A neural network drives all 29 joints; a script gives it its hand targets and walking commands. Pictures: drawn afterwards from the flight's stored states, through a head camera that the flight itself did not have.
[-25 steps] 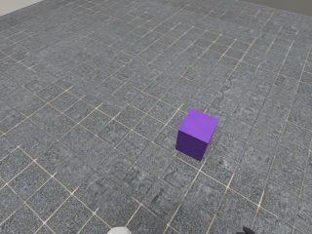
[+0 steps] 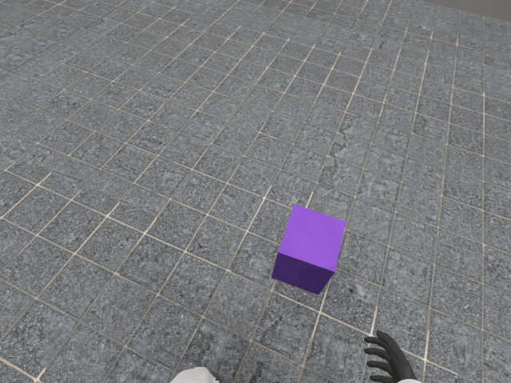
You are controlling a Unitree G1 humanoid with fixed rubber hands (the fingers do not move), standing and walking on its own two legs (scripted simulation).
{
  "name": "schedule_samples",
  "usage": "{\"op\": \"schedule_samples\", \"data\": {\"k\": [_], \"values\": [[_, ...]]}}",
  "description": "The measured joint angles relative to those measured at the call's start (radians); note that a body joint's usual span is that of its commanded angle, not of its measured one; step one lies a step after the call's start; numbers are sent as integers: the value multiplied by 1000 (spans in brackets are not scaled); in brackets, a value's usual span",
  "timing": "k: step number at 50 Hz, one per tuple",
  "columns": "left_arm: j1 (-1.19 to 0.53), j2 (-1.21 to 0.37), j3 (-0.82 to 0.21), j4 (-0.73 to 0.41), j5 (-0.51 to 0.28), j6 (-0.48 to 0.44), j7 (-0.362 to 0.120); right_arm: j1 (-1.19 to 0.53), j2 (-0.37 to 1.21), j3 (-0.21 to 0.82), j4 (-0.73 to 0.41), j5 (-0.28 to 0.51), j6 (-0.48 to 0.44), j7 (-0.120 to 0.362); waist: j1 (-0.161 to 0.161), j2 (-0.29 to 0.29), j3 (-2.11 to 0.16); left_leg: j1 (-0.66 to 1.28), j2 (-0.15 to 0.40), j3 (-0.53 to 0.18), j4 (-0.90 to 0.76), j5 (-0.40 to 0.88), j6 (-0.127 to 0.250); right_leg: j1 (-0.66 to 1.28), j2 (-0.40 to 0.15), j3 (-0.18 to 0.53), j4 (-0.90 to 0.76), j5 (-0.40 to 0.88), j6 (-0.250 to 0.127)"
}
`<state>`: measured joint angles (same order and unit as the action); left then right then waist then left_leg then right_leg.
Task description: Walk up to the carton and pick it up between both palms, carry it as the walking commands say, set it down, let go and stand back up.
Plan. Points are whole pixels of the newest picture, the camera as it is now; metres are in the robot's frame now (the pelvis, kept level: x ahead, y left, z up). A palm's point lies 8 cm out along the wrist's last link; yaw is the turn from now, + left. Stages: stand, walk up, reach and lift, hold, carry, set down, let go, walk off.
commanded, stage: walk up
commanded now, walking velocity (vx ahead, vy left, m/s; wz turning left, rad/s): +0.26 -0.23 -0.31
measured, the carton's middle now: (306, 250) +0.62 -0.18 -0.64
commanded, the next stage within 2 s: none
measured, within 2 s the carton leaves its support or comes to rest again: neither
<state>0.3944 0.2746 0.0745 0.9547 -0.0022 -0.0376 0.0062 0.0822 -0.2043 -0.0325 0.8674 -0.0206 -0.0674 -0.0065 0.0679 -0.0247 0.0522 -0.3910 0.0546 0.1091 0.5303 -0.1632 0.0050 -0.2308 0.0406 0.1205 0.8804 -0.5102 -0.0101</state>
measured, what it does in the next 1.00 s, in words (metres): walks ahead: right foot, then left foot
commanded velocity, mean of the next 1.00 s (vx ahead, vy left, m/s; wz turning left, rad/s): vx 0.13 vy -0.09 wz -0.11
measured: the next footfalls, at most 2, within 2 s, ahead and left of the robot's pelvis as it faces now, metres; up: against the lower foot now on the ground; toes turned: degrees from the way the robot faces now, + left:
right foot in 0.48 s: +0.19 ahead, -0.21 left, +0.00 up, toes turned -12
left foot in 0.84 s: +0.22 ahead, +0.02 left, +0.00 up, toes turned -2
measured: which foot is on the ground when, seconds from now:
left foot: down 0.00-0.48, up 0.50-0.82, down 0.84-1.00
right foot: up 0.00-0.46, down 0.48-1.00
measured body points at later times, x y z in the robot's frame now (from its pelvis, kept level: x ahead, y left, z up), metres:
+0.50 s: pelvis +0.12 -0.07 +0.00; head +0.15 -0.07 +0.45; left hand +0.31 +0.15 -0.12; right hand +0.02 -0.31 -0.14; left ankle +0.06 +0.11 -0.73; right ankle +0.15 -0.20 -0.74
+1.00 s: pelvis +0.16 -0.08 +0.01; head +0.16 -0.06 +0.46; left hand +0.21 +0.15 -0.15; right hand +0.17 -0.32 -0.13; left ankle +0.18 +0.02 -0.73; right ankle +0.15 -0.20 -0.73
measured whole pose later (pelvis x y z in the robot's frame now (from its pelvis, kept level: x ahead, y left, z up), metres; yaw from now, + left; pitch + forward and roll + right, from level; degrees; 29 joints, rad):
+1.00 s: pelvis +0.16 -0.08 +0.01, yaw -7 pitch -2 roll +0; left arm 0.24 0.17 0.02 1.07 0.01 0.01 0.02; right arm 0.23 -0.18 -0.03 1.05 -0.01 0.00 -0.03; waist 0.02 -0.04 0.03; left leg -0.16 0.01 0.08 0.41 -0.21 0.02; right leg -0.15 -0.04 -0.09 0.39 -0.20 0.01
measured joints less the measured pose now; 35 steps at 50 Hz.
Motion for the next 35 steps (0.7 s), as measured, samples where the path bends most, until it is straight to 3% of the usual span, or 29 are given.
{"op": "schedule_samples", "data": {"k": [3,8,14,22,24,25,27,29,35], "values": [[-69,7,20,-22,12,23,-18,98,-22,-7,53,17,8,-20,-30,-14,10,61,19,13,-30,-43,6,-166,-8,-68,261,60,24],[-178,5,15,-50,32,69,-49,246,-53,-21,125,15,16,-31,-73,-25,26,153,48,22,-92,-55,1,-310,-54,-116,303,208,53],[-274,-27,-7,-62,30,93,-71,339,-31,-25,143,5,18,-28,-109,-25,26,237,79,45,-147,-68,-21,-340,-102,-145,112,305,73],[-343,-59,-33,-75,10,80,-81,360,0,-33,132,-12,30,-15,-151,13,5,289,123,69,-138,-121,-88,-181,-106,-199,-272,273,59],[-337,-53,-37,-67,20,52,-69,367,-5,-31,131,-11,34,-9,-149,20,-14,272,128,69,-68,-171,-91,-93,-109,-215,-399,304,41],[-334,-55,-33,-56,30,33,-60,359,-12,-27,130,-11,38,-7,-142,33,-12,238,134,49,30,-235,-75,-92,-105,-216,-398,351,33],[-311,-65,-34,-33,27,13,-42,317,-26,-23,129,-12,52,-4,-130,68,4,152,109,-31,260,-330,-53,-99,-93,-217,-336,307,15],[-273,-67,-39,-11,16,3,-26,268,-31,-22,127,-8,59,-6,-116,81,17,87,73,-62,390,-313,-50,-64,-89,-213,-363,286,4],[-212,-81,-45,37,16,5,6,156,-28,0,125,8,91,-7,-81,81,32,25,-1,-72,298,-242,-32,12,-84,-212,-474,330,-6]]}}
